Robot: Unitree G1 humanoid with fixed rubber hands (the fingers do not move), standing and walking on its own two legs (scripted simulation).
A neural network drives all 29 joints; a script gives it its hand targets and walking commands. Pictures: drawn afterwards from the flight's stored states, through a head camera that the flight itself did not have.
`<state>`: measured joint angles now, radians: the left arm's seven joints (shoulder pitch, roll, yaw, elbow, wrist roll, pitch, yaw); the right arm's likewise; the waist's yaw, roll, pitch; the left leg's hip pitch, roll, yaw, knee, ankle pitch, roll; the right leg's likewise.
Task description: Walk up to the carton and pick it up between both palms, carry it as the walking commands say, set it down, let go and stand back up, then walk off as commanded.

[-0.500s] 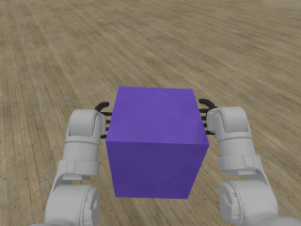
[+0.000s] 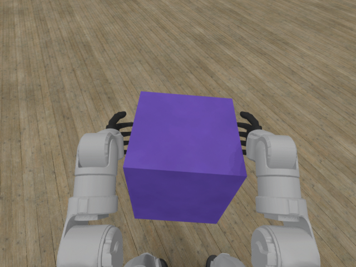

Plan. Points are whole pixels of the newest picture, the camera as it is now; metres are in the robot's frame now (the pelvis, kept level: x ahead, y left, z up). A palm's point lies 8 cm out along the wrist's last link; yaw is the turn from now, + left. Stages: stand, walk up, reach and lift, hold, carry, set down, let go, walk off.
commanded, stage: carry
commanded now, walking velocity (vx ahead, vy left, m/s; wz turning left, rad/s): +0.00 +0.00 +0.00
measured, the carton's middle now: (180, 161) +0.34 +0.02 +0.02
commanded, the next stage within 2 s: none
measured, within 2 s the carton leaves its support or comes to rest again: neither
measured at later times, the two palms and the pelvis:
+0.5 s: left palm (111, 136) +0.35 +0.17 +0.11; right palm (251, 134) +0.36 -0.13 +0.11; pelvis +0.01 +0.01 +0.00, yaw +1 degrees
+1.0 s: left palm (112, 137) +0.35 +0.17 +0.10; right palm (247, 138) +0.37 -0.13 +0.09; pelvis +0.02 +0.00 +0.00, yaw +2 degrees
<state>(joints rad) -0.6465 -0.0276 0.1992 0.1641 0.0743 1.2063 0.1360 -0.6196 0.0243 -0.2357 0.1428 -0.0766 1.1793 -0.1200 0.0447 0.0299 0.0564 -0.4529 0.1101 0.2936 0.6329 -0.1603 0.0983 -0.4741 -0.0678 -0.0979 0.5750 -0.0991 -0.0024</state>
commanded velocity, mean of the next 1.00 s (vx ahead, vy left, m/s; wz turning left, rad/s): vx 0.00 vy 0.00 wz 0.00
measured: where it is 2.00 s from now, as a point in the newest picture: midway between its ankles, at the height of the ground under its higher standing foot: outside the picture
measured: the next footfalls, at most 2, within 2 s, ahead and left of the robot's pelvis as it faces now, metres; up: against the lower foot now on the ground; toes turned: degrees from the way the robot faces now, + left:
none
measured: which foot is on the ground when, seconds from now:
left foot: down 0.00-1.00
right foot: down 0.00-1.00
